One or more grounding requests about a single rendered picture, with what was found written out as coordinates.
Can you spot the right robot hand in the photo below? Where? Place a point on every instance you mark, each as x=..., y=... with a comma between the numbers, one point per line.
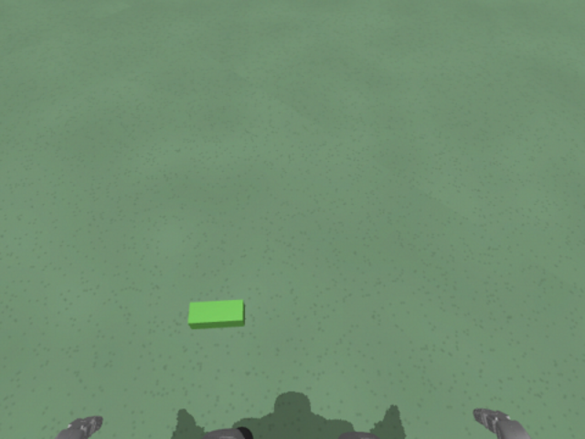
x=500, y=424

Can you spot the carton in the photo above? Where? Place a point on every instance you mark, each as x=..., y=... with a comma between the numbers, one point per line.
x=215, y=314

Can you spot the left robot hand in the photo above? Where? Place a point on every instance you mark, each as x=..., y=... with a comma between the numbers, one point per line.
x=81, y=428

